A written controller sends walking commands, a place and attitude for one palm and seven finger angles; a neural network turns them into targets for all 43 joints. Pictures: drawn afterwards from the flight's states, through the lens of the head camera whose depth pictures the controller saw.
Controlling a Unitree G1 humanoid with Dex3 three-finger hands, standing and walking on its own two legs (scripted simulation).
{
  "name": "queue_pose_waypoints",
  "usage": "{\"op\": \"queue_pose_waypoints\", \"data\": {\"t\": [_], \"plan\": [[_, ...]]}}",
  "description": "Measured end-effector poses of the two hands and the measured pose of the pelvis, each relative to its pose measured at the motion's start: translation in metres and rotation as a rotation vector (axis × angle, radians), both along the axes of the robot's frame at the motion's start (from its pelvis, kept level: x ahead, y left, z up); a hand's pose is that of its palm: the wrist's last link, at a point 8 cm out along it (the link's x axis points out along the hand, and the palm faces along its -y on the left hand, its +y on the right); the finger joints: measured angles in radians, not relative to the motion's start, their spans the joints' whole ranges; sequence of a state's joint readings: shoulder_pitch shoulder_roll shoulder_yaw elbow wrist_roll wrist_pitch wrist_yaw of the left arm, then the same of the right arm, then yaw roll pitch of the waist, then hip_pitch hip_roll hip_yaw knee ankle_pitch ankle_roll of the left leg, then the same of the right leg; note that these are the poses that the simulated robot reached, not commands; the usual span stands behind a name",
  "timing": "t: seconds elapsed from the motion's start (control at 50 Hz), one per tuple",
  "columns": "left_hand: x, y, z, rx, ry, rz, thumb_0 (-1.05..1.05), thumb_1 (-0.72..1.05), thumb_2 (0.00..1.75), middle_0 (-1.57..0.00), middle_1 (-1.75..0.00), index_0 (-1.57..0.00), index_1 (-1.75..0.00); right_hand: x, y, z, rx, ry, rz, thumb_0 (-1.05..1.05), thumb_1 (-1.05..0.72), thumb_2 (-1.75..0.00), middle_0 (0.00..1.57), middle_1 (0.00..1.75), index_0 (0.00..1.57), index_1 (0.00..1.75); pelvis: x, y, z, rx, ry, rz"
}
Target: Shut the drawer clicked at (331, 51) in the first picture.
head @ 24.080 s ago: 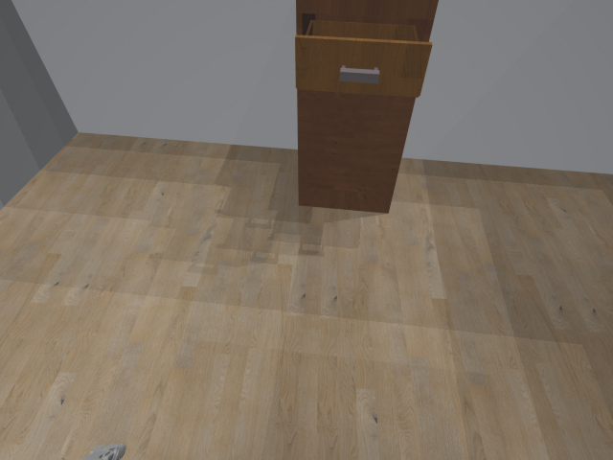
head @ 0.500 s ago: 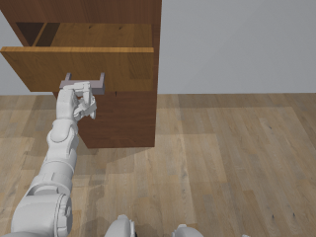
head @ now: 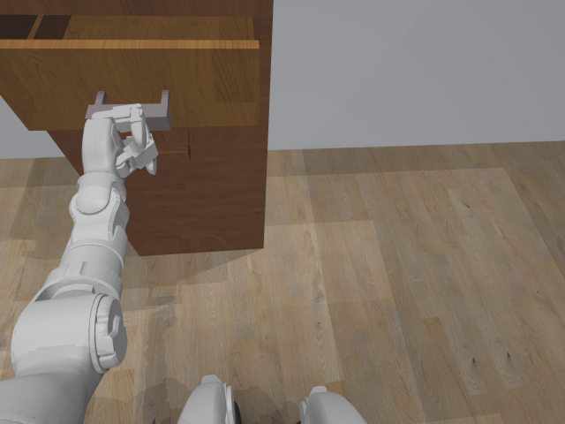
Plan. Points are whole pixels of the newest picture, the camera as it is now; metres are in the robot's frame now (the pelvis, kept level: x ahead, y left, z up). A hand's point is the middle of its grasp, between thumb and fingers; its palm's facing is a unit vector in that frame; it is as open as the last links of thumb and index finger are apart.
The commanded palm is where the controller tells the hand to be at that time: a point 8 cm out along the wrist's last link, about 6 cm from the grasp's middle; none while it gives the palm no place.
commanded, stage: push the drawer shut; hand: left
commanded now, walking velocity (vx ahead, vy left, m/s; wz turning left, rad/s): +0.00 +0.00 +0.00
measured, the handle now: (132, 107) +0.57 +0.20 +0.08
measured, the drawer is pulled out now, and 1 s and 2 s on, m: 0.07 0.00 0.00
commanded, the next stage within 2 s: pull the fist back off the drawer in 0.80 s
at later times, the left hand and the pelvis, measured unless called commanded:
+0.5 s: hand (156, 115) +0.55 +0.16 +0.08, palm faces +0.06 -1.00 -0.02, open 3.2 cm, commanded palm +0.54 +0.20 +0.08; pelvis +0.00 +0.00 -0.01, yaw +0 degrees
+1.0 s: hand (144, 108) +0.57 +0.18 +0.08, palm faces +0.04 -1.00 -0.02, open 2.8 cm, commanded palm +0.58 +0.19 +0.08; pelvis -0.02 +0.01 -0.03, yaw -1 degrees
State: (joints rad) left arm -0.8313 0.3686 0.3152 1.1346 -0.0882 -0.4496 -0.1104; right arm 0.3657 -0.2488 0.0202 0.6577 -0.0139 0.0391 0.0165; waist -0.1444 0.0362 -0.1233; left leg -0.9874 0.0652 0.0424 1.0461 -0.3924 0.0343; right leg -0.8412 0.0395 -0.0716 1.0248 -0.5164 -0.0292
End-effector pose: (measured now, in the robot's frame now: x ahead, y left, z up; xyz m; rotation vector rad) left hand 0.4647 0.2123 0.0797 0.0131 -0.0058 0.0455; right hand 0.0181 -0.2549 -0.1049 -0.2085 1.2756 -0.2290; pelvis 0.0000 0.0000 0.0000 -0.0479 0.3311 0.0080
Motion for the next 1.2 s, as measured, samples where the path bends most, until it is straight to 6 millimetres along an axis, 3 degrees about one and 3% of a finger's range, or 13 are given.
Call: {"op": "queue_pose_waypoints", "data": {"t": [0.28, 0.6, 0.92, 1.2], "plan": [[0.026, -0.001, 0.002, 0.003, 0.009, 0.012, 0.02, 0.85, 0.93, -1.40, -1.60, -1.40, -1.60, -0.024, -0.003, 0.000, -0.016, 0.079, -0.017, 0.01, -0.90, -0.90, 0.21, 0.30, 0.20, 0.30, -0.001, 0.000, -0.005, -0.011, 0.035, 0.004], [0.072, 0.000, 0.004, 0.007, 0.030, 0.010, 0.02, 0.84, 0.94, -1.40, -1.60, -1.40, -1.60, -0.061, -0.003, 0.003, -0.046, 0.190, -0.056, 0.00, -0.90, -0.90, 0.21, 0.30, 0.20, 0.30, -0.001, -0.001, -0.014, -0.028, 0.100, 0.001], [0.078, 0.019, -0.002, 0.007, 0.044, 0.001, -0.07, 0.62, 0.95, -1.40, -1.60, -1.40, -1.60, -0.079, 0.004, 0.003, -0.079, 0.214, -0.039, 0.00, -0.90, -0.90, 0.21, 0.30, 0.20, 0.30, -0.014, 0.004, -0.025, -0.059, 0.133, 0.016], [0.075, 0.016, 0.000, 0.009, 0.037, 0.000, -0.03, 0.67, 0.93, -1.40, -1.60, -1.40, -1.60, -0.094, 0.021, 0.002, -0.071, 0.214, -0.026, 0.00, -0.90, -0.90, 0.21, 0.30, 0.20, 0.30, -0.026, 0.018, -0.028, -0.067, 0.139, 0.015]]}}
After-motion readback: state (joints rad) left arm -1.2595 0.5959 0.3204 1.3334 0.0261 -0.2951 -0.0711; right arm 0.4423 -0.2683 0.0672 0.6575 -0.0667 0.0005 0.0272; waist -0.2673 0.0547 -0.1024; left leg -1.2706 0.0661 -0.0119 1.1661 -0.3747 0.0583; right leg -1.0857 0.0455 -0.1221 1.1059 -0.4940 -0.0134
